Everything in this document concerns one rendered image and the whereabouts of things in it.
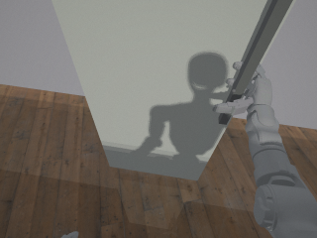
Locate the handle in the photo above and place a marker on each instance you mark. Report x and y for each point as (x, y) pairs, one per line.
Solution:
(272, 19)

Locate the right robot forearm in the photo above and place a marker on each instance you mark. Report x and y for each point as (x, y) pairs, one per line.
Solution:
(271, 162)

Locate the fridge door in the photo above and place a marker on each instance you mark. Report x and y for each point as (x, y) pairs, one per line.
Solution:
(152, 70)

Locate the robot right hand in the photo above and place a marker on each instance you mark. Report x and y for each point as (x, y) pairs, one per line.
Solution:
(260, 92)

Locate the right robot upper arm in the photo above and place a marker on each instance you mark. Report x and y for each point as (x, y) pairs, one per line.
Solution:
(286, 211)

